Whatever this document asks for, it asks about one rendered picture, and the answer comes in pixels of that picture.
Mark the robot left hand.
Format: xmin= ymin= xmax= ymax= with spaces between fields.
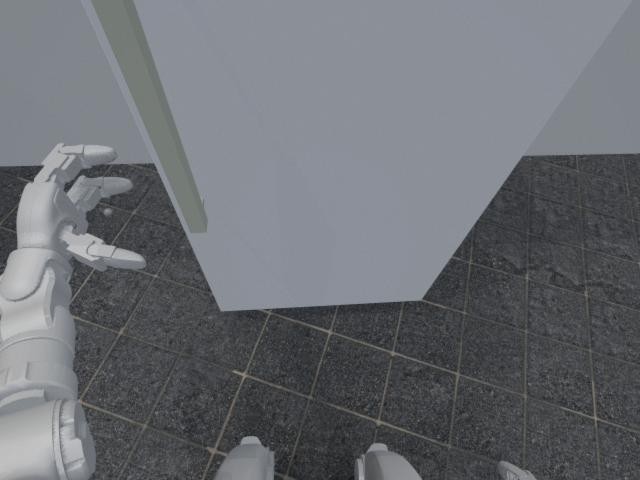
xmin=16 ymin=143 xmax=146 ymax=272

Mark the left robot thigh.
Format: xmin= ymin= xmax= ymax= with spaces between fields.
xmin=213 ymin=444 xmax=274 ymax=480

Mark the robot thigh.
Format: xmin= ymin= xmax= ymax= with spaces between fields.
xmin=213 ymin=444 xmax=274 ymax=480
xmin=354 ymin=450 xmax=422 ymax=480

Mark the left robot forearm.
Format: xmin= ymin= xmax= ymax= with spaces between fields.
xmin=0 ymin=247 xmax=78 ymax=416

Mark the right robot thigh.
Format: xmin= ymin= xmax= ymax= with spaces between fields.
xmin=354 ymin=450 xmax=422 ymax=480

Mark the fridge door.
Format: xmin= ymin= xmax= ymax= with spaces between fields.
xmin=82 ymin=0 xmax=632 ymax=311

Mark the handle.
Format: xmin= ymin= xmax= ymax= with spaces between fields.
xmin=91 ymin=0 xmax=208 ymax=233

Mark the robot left upper arm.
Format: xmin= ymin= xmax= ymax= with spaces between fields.
xmin=0 ymin=398 xmax=96 ymax=480

